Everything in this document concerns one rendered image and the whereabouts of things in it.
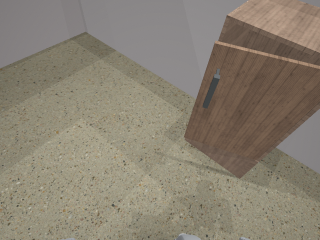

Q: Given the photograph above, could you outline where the cupboard door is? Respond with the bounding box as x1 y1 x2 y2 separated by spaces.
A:
184 41 320 160

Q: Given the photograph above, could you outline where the handle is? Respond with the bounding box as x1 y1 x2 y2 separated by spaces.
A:
202 68 220 109

